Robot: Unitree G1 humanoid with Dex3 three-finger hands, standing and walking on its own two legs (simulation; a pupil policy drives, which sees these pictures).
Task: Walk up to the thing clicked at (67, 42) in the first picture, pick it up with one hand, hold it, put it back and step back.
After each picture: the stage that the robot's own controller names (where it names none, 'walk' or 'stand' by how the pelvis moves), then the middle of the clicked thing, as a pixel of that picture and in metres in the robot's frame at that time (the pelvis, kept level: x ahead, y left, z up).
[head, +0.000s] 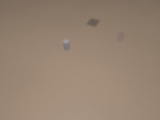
stand; (66, 45) +1.41 +0.19 -0.72
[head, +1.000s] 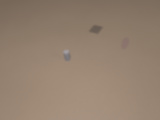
walk; (66, 55) +1.28 +0.29 -0.71
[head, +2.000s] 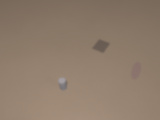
walk; (62, 83) +0.79 +0.25 -0.71
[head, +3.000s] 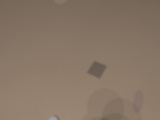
walk; out of the picture +0.45 +0.22 -0.70
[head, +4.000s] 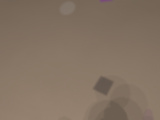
stand; out of the picture +0.34 +0.21 -0.72
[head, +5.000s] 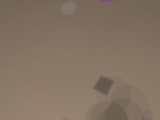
stand; out of the picture +0.35 +0.20 -0.73
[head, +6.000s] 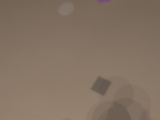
stand; out of the picture +0.34 +0.22 -0.73
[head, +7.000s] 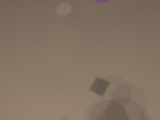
stand; out of the picture +0.33 +0.23 -0.73
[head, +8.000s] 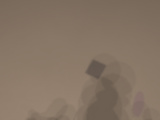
go down; out of the picture +0.35 +0.23 -0.70
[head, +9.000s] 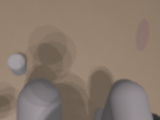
go down; (17, 65) +0.41 +0.26 -0.29
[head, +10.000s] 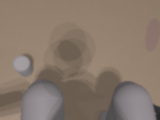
close in; (23, 66) +0.41 +0.26 -0.29
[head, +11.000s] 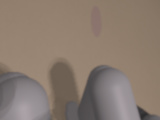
close in; out of the picture +0.39 +0.29 -0.21
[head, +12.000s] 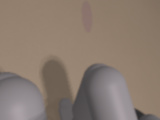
close; out of the picture +0.38 +0.30 -0.22
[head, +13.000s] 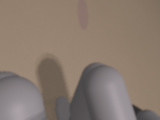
lift; out of the picture +0.37 +0.30 -0.22
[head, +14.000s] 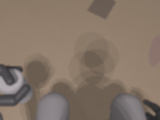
lift; (16, 87) +0.31 +0.23 -0.04
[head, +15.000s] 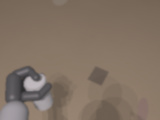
hold; (39, 92) +0.33 +0.16 +0.02
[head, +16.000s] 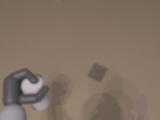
hold; (36, 93) +0.33 +0.18 +0.00
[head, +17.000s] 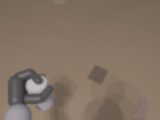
hold; (40, 93) +0.33 +0.16 +0.00
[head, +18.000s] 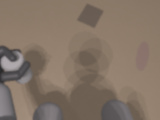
crouch; (18, 68) +0.40 +0.22 -0.08
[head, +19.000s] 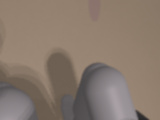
lower; out of the picture +0.41 +0.30 -0.22
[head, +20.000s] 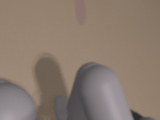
lower; out of the picture +0.40 +0.31 -0.22
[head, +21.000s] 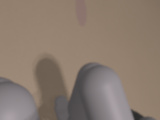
lower; out of the picture +0.40 +0.31 -0.22
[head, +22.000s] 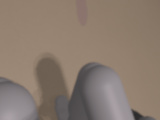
lower; out of the picture +0.40 +0.31 -0.22
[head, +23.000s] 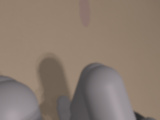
loosen; out of the picture +0.39 +0.31 -0.22
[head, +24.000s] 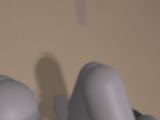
withdraw; out of the picture +0.39 +0.30 -0.22
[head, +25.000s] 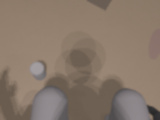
walk; (38, 71) +0.43 +0.24 -0.36
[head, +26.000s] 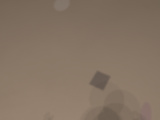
stand; out of the picture +0.35 +0.21 -0.66
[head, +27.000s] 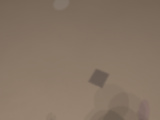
stand; out of the picture +0.37 +0.22 -0.66
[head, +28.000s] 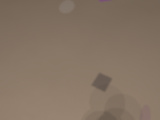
stand; out of the picture +0.37 +0.20 -0.70
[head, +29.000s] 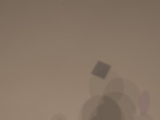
walk; out of the picture +0.40 +0.19 -0.71
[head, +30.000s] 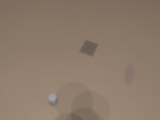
walk; (53, 100) +0.54 +0.19 -0.71
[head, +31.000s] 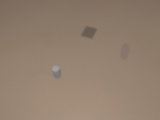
walk; (56, 72) +0.85 +0.30 -0.70
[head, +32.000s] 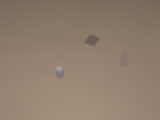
stand; (59, 72) +0.99 +0.25 -0.72
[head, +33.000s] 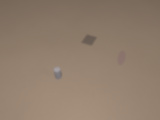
stand; (57, 73) +0.99 +0.27 -0.73
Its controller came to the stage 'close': yes
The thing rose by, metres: 0.71
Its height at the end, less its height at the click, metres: +0.00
